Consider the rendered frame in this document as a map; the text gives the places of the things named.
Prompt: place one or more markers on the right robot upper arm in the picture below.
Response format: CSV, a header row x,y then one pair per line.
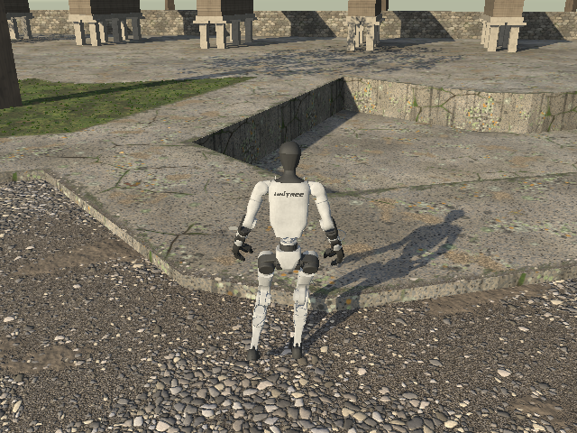
x,y
318,190

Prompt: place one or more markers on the robot left forearm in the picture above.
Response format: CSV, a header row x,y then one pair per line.
x,y
241,234

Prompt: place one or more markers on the robot right forearm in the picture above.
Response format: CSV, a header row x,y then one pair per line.
x,y
333,237

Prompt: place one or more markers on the left robot upper arm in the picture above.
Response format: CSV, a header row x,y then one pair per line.
x,y
260,189

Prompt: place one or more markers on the left robot foot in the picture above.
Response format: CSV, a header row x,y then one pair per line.
x,y
253,355

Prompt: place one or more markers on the robot right hand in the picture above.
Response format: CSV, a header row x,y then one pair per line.
x,y
340,255

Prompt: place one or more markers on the right robot shin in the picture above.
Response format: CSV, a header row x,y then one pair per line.
x,y
299,318

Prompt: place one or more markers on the robot left hand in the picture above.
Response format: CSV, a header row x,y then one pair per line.
x,y
246,248

